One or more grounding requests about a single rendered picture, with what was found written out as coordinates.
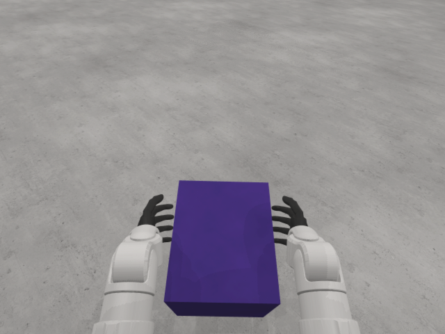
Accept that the robot right hand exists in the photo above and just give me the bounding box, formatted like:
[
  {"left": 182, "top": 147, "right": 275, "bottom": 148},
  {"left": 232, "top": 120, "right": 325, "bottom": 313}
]
[{"left": 271, "top": 196, "right": 308, "bottom": 245}]

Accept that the left robot forearm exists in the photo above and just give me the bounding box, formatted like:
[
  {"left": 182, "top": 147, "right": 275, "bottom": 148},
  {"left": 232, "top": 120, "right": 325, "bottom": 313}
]
[{"left": 92, "top": 225, "right": 163, "bottom": 334}]

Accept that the right robot forearm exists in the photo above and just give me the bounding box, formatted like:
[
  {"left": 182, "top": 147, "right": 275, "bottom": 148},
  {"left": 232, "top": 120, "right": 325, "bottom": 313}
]
[{"left": 286, "top": 225, "right": 361, "bottom": 334}]

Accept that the carton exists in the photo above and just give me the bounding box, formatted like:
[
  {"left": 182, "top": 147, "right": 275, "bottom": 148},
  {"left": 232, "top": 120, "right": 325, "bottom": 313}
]
[{"left": 164, "top": 180, "right": 280, "bottom": 317}]

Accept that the robot left hand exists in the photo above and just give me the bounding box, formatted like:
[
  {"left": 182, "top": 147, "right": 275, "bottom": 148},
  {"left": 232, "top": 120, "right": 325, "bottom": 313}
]
[{"left": 137, "top": 194, "right": 174, "bottom": 242}]

